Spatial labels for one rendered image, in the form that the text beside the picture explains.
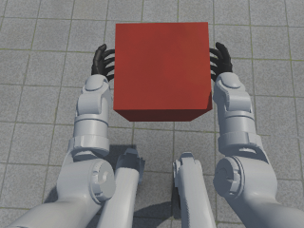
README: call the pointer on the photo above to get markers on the right robot thigh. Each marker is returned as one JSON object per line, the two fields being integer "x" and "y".
{"x": 195, "y": 207}

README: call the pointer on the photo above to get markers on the robot left hand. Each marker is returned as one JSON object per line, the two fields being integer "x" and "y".
{"x": 100, "y": 63}

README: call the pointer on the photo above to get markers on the robot thigh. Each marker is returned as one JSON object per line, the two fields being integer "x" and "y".
{"x": 118, "y": 211}
{"x": 195, "y": 207}

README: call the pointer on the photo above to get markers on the left robot forearm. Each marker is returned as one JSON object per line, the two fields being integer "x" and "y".
{"x": 91, "y": 122}

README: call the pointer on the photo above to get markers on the robot right hand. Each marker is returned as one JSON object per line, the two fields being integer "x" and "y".
{"x": 223, "y": 62}

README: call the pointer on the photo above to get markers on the robot left upper arm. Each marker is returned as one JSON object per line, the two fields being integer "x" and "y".
{"x": 82, "y": 189}

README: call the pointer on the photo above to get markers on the left robot thigh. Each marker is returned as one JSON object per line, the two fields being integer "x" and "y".
{"x": 118, "y": 211}

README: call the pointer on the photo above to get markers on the right robot forearm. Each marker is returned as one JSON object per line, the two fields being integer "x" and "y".
{"x": 236, "y": 121}

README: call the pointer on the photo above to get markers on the carton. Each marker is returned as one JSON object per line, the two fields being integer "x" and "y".
{"x": 162, "y": 71}

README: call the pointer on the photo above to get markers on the robot right upper arm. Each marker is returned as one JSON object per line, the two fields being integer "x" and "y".
{"x": 249, "y": 186}

